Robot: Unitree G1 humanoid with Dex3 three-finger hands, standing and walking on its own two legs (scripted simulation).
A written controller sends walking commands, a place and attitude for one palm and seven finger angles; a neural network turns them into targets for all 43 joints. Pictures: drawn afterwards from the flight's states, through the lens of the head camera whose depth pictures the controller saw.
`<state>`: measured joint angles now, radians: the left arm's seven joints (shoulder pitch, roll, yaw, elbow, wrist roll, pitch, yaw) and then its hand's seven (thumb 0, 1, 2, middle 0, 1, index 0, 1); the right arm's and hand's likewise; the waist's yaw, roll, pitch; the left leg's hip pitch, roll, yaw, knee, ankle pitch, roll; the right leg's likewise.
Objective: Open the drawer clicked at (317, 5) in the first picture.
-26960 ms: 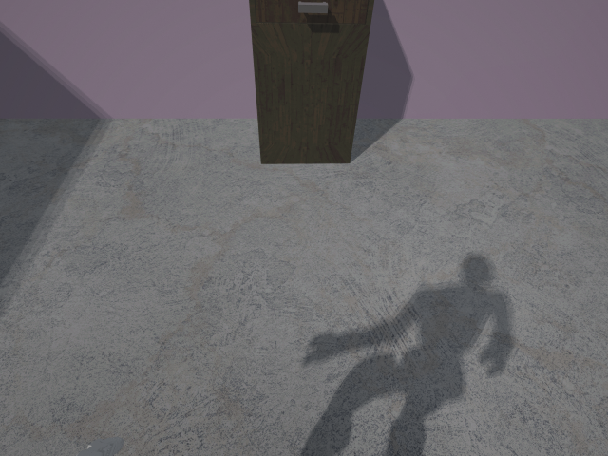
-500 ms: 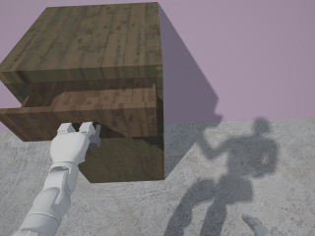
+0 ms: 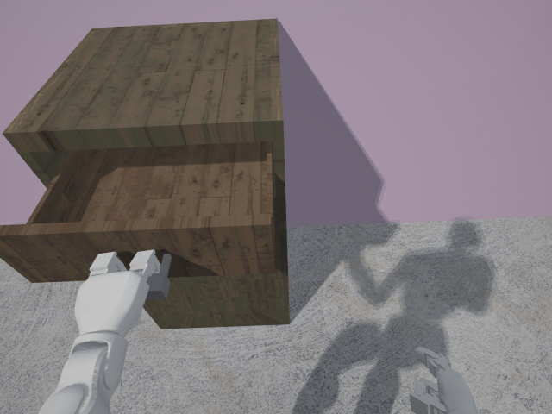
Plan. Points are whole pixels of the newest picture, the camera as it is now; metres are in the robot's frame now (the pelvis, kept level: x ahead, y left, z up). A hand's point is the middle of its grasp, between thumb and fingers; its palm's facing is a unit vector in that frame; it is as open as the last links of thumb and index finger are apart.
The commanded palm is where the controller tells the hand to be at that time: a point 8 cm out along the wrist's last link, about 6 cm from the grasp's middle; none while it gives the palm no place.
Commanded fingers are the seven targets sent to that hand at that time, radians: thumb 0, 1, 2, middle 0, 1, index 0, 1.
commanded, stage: pull the drawer open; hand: left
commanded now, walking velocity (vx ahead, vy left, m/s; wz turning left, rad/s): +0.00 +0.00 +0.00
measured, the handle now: (133, 274) +0.31 +0.25 +0.03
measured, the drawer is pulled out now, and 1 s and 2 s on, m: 0.19 0.29 0.30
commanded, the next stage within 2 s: open the thumb to release the handle in 1.24 s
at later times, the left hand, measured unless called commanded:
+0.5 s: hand (121, 350) +0.21 +0.23 +0.01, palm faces +0.00 -0.08 -1.00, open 6.1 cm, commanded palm +0.16 +0.24 +0.06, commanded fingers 0.00 0.90 0.90 -0.40 -1.35 -0.40 -1.35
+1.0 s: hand (109, 393) +0.15 +0.23 +0.01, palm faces +0.00 -0.08 -1.00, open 6.1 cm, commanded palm +0.10 +0.24 +0.06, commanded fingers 0.00 0.90 0.90 -0.40 -1.35 -0.40 -1.35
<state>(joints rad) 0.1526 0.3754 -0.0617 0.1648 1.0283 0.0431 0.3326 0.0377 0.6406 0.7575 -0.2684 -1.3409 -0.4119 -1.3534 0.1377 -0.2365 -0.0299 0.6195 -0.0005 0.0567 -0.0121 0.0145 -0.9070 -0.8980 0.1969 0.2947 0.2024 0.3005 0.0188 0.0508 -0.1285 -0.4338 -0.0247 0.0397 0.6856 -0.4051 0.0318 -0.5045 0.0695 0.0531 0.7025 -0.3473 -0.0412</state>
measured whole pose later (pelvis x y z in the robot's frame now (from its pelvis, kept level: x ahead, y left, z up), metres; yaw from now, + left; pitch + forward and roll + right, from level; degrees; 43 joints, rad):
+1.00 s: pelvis -0.01 -0.01 -0.01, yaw +0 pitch +7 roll +1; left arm 0.58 0.39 -0.03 -0.15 1.03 -0.03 0.42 0.05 0.63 0.75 -0.27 -1.33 -0.42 -1.35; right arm 0.09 -0.22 0.00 0.60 -0.03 0.07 0.02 0.02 -0.91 -0.90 0.20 0.29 0.20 0.30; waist 0.06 0.04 -0.12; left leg -0.45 -0.02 0.04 0.77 -0.44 0.02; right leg -0.53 0.08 0.05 0.80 -0.38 -0.06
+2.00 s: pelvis -0.03 -0.02 +0.00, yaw +2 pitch +5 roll +1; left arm 0.42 0.39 -0.05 -0.05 1.03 -0.03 0.38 0.00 -0.44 0.33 -0.36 -1.24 -0.32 -1.21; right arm 0.08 -0.23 0.00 0.62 -0.02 0.05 -0.04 0.02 -0.91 -0.90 0.20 0.29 0.20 0.30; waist 0.09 0.04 -0.08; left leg -0.43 -0.02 0.00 0.73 -0.39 0.01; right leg -0.49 0.07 0.02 0.74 -0.33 -0.07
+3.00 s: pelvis -0.02 +0.00 +0.02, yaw +3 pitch -1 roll +0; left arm 0.36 0.44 -0.11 -0.33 0.96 0.09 0.17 0.00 -0.49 0.30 -0.40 -1.23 -0.43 -1.24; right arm 0.07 -0.23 0.02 0.63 -0.01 0.07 -0.01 0.02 -0.91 -0.90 0.20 0.29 0.20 0.30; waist 0.13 0.10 -0.03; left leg -0.21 -0.04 -0.01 0.55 -0.32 0.03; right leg -0.26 0.05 0.01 0.56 -0.27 -0.04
